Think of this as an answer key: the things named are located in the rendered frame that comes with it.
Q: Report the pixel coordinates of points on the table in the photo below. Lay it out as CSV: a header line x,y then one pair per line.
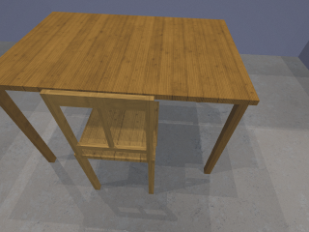
x,y
169,58

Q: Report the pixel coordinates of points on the chair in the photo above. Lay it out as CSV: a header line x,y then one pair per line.
x,y
120,127

